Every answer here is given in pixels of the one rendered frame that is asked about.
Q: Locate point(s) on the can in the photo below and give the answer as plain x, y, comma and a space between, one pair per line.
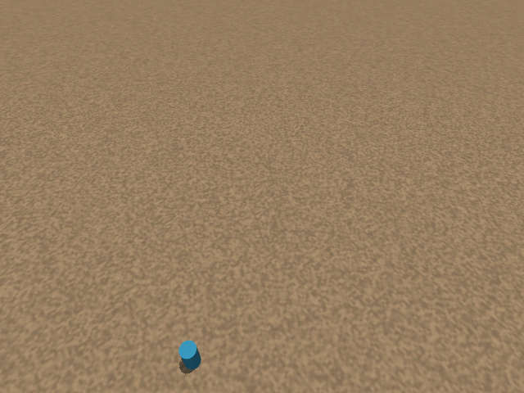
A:
189, 354

